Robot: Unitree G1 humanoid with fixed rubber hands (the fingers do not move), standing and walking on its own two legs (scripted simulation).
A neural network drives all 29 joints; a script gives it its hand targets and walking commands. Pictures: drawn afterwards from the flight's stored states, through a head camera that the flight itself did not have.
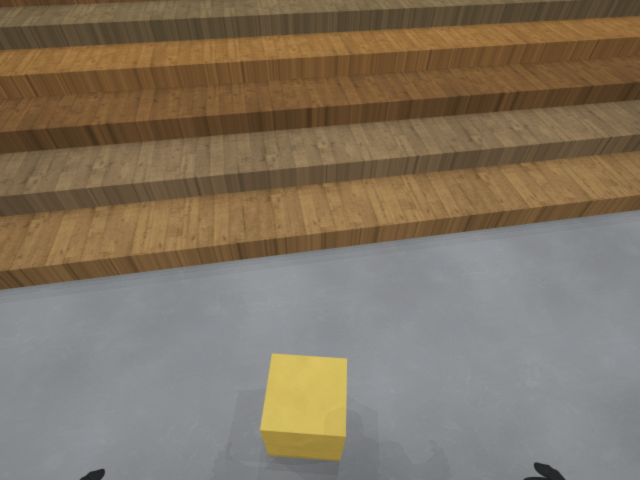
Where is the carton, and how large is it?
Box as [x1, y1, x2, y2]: [260, 354, 346, 460]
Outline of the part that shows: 272,354 260,431 268,454 339,460 345,437 346,359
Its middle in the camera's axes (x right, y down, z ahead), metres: -0.03 +0.48 +1.09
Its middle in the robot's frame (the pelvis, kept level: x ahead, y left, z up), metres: +0.43 +0.03 -0.66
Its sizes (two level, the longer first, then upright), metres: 0.210 0.200 0.250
